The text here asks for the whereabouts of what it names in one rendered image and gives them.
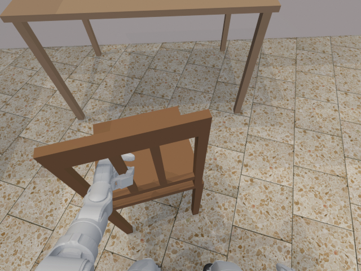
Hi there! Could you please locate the table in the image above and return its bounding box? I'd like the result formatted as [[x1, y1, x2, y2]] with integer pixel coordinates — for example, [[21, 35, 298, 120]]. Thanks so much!
[[0, 0, 281, 120]]

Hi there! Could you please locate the robot left upper arm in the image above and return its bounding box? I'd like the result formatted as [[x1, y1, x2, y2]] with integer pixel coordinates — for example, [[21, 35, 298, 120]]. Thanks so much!
[[37, 256, 94, 271]]

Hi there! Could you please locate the left robot hand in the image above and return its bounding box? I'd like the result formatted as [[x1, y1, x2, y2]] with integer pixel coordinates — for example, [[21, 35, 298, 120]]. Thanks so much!
[[93, 153, 135, 191]]

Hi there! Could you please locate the robot left forearm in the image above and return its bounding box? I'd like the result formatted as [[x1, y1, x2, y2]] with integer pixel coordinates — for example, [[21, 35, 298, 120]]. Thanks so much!
[[34, 182, 113, 271]]

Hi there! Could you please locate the robot left thigh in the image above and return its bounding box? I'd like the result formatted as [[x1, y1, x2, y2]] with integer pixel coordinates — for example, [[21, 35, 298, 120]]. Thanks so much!
[[128, 260, 161, 271]]

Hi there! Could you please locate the chair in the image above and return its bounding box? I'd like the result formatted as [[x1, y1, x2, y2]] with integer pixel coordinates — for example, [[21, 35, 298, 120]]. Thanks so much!
[[33, 106, 212, 234]]

